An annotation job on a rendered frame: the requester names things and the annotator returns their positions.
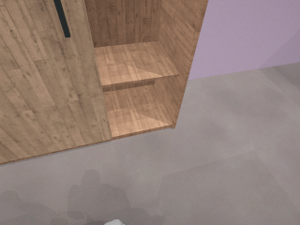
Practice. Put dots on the handle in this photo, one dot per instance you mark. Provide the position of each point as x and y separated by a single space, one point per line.
62 18

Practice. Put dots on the wardrobe door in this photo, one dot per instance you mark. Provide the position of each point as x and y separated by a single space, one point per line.
51 96

